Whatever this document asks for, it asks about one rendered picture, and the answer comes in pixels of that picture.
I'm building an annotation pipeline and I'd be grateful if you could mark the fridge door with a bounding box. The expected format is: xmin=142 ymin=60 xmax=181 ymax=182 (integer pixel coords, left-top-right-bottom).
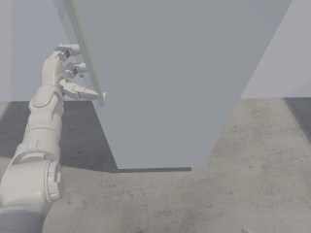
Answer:
xmin=52 ymin=0 xmax=293 ymax=169

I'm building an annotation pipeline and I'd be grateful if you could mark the left robot upper arm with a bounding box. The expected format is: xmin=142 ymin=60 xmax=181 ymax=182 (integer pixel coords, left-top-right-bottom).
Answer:
xmin=0 ymin=159 xmax=66 ymax=233

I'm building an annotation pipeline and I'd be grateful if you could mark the robot left hand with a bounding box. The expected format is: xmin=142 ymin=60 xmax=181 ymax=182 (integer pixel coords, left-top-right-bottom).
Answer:
xmin=41 ymin=44 xmax=99 ymax=101

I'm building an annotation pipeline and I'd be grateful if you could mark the handle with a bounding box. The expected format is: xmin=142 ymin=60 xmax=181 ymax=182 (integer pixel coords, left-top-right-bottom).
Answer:
xmin=63 ymin=0 xmax=107 ymax=108

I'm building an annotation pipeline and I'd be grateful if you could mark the robot left forearm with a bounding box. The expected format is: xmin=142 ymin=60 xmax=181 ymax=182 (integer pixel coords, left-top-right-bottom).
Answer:
xmin=0 ymin=85 xmax=65 ymax=205

